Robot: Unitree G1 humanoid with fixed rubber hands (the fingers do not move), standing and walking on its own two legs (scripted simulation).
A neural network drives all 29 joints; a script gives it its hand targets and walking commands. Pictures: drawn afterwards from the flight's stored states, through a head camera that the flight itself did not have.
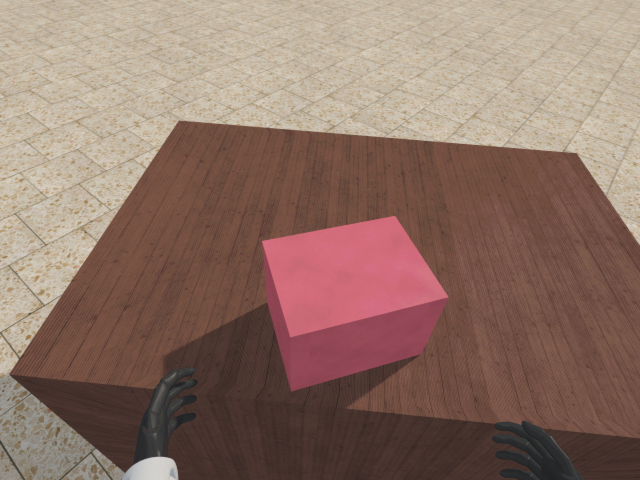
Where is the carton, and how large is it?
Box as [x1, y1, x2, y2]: [262, 216, 448, 390]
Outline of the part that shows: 395,216 262,241 267,302 291,390 421,353 448,297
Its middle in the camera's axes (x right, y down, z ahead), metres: +0.04 +0.09 +0.59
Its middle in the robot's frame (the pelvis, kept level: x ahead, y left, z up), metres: +0.38 -0.01 -0.01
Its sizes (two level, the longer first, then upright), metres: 0.212 0.162 0.152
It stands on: a pedestal, 0.70 m high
